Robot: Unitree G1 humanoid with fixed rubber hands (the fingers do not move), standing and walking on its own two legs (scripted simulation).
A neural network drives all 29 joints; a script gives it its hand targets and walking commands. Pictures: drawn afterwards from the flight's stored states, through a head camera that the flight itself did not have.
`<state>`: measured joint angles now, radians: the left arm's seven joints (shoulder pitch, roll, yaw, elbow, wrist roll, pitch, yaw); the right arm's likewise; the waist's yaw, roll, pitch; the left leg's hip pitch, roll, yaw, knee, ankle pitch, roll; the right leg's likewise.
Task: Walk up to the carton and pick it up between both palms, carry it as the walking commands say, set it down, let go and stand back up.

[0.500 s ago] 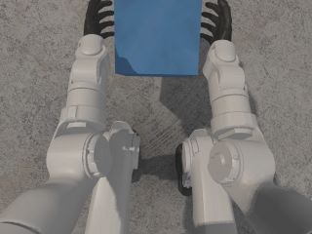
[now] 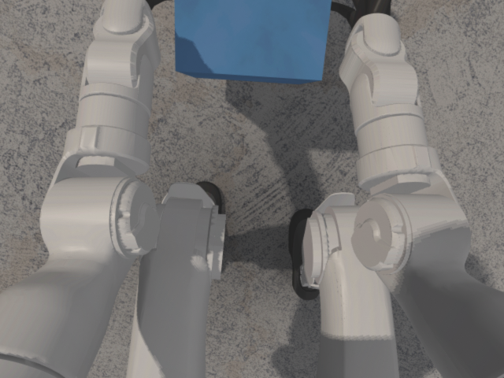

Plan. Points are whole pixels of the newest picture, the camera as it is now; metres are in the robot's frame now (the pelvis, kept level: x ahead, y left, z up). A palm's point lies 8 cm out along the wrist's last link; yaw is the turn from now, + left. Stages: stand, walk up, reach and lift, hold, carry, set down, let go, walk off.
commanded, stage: set down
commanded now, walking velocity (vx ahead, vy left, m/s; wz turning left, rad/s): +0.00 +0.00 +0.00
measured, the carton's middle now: out of the picture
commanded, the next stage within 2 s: none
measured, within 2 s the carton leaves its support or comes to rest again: rests again in 1.02 s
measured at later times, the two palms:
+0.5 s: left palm (144, 0) +0.53 +0.20 -0.20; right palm (359, 20) +0.55 -0.07 -0.20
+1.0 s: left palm (148, 12) +0.53 +0.20 -0.22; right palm (357, 27) +0.54 -0.08 -0.21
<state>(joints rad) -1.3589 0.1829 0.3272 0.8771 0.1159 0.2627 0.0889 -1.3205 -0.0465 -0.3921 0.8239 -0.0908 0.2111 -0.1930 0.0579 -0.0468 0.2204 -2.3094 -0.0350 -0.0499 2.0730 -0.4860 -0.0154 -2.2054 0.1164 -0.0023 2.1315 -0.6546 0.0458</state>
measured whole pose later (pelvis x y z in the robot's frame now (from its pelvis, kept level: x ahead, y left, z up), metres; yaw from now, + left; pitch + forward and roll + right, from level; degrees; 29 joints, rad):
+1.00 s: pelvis +0.00 +0.00 -0.03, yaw -1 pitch +34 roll -1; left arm -1.49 0.33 0.21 1.14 -0.02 0.18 0.02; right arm -1.46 -0.13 -0.28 1.00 -0.05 0.18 -0.13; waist 0.06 -0.03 0.44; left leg -2.25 0.00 -0.03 2.21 -0.55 0.00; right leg -2.16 0.16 0.01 2.27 -0.70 0.06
